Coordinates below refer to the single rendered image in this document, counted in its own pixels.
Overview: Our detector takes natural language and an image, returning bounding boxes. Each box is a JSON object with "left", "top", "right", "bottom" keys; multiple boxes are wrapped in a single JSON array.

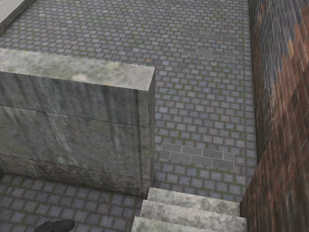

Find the left robot hand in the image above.
[{"left": 34, "top": 219, "right": 75, "bottom": 232}]

